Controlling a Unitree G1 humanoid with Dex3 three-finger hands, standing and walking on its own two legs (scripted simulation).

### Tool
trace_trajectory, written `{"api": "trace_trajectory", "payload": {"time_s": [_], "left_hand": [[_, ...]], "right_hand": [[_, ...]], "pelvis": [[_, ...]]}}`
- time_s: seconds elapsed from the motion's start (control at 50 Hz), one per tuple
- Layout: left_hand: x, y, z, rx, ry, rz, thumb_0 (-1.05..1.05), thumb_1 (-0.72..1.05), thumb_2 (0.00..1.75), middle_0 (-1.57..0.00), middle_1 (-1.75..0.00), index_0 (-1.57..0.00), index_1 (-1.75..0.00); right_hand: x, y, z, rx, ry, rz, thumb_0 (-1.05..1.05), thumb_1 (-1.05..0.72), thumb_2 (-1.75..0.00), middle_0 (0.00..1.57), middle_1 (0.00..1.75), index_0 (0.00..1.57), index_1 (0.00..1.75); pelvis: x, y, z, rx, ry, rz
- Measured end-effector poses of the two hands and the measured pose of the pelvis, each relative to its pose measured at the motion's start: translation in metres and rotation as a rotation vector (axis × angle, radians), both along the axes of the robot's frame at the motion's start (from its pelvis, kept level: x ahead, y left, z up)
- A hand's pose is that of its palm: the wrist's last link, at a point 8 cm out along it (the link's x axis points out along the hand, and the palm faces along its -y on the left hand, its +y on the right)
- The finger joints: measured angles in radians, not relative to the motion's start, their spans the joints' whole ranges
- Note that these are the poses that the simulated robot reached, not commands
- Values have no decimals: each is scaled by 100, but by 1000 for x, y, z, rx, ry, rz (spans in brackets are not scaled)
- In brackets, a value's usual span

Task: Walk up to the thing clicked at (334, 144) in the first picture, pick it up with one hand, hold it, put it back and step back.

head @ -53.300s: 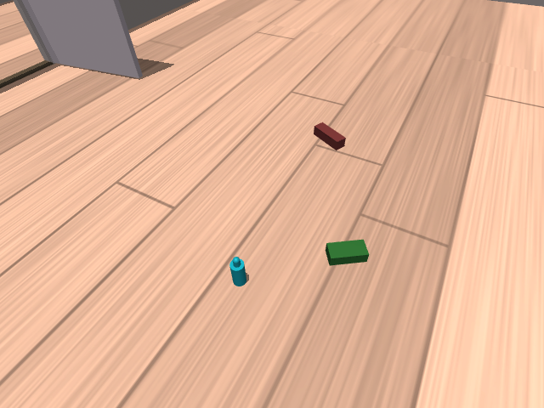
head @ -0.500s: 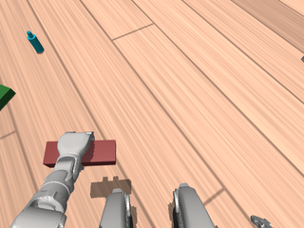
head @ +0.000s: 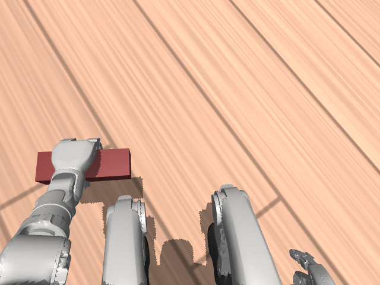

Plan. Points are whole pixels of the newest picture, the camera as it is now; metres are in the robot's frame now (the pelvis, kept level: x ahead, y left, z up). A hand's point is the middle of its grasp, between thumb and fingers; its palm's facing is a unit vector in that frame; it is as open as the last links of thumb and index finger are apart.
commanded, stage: crouch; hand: left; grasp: from above
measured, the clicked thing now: (87, 166) +0.40 +0.23 -0.20
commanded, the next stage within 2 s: lower in 0.72 s
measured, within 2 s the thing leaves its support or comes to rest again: neither
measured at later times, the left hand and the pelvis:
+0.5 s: hand (90, 172) +0.40 +0.23 -0.26, palm faces -0.47 -0.02 -0.88, open 10.0 cm; pelvis -0.01 +0.00 -0.08, yaw -2 degrees
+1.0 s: hand (94, 173) +0.40 +0.24 -0.30, palm faces -0.50 -0.03 -0.87, open 10.0 cm; pelvis -0.01 +0.00 -0.12, yaw -3 degrees
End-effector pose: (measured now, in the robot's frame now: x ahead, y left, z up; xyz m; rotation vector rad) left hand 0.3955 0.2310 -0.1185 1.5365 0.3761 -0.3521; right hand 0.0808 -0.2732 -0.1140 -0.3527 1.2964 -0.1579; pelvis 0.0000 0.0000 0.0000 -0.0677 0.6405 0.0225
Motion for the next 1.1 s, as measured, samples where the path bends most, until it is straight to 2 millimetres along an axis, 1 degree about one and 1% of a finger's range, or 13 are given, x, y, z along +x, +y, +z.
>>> {"api": "trace_trajectory", "payload": {"time_s": [0.1,0.2,0.3,0.48,0.58,0.72,0.9,1.0,1.1], "left_hand": [[6,4,-21,13,-5,30,-2,-6,68,-62,-74,-69,-63],[9,6,-36,14,12,45,-2,-6,67,-62,-74,-68,-63],[10,6,-52,5,29,44,-2,-6,67,-62,-75,-68,-63],[9,4,-82,-12,30,11,-3,-4,66,-60,-76,-67,-64],[9,3,-95,-11,20,8,-3,-4,65,-59,-76,-66,-64],[11,4,-105,-4,12,20,-3,-3,65,-59,-77,-65,-65],[16,7,-115,-4,28,32,-3,-3,65,-58,-77,-65,-65],[16,6,-129,-12,60,24,-3,-3,65,-59,-77,-65,-65],[17,4,-147,-37,54,12,-3,-3,65,-59,-76,-65,-65]], "right_hand": [[4,-6,-16,-4,-6,20,0,-90,-90,20,30,21,30],[2,-8,-31,4,-1,23,0,-90,-90,20,30,21,30],[-7,-7,-45,14,17,20,0,-90,-90,20,30,21,30],[-30,-6,-70,22,66,6,0,-90,-90,20,30,21,30],[-38,-6,-81,24,75,-1,0,-90,-90,20,30,21,30],[-41,-7,-93,27,74,5,0,-90,-90,20,30,21,30],[-41,-7,-103,26,73,20,0,-91,-90,20,30,21,30],[-42,-7,-108,25,88,35,0,-91,-90,20,30,21,30],[-46,-9,-114,20,108,49,0,-91,-90,20,30,21,30]], "pelvis": [[-1,-2,-18,-4,4,-5],[-3,-2,-33,-6,-1,-12],[-5,-3,-48,-10,-9,-17],[-11,-3,-75,-14,-26,-23],[-12,-3,-88,-14,-35,-25],[-14,-3,-101,-14,-44,-29],[-14,-3,-112,-19,-51,-31],[-13,-2,-119,-21,-55,-33],[-12,-3,-130,-25,-70,-36]]}}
